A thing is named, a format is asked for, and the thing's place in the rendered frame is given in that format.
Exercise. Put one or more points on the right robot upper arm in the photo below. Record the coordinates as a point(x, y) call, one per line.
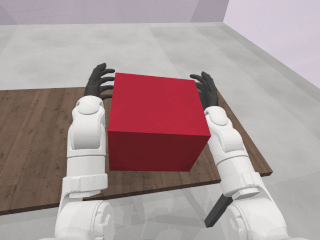
point(256, 219)

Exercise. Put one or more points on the carton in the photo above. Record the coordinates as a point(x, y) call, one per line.
point(155, 124)

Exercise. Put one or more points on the left robot upper arm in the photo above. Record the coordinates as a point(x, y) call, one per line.
point(85, 220)

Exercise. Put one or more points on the robot right forearm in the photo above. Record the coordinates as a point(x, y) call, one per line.
point(238, 177)

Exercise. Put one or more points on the robot left forearm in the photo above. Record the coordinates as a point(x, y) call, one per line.
point(86, 151)

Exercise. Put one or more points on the robot left hand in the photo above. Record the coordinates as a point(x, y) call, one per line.
point(94, 88)

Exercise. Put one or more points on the robot right hand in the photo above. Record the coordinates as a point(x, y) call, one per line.
point(208, 94)

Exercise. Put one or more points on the table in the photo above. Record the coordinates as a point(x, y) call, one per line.
point(34, 125)

